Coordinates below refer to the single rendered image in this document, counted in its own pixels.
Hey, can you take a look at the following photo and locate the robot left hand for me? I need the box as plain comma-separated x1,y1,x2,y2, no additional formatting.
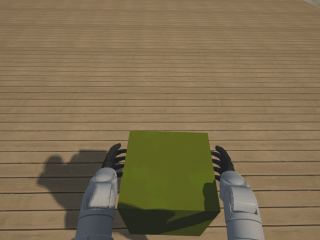
101,143,127,177

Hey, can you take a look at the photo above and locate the carton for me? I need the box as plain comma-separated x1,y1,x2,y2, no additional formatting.
117,130,221,237

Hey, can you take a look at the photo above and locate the robot right hand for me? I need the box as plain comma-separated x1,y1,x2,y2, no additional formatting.
210,145,235,181

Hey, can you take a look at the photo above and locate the left robot forearm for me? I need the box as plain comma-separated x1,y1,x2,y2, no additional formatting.
71,167,118,240

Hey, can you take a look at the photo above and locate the right robot forearm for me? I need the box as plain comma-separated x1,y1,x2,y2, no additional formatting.
219,170,265,240

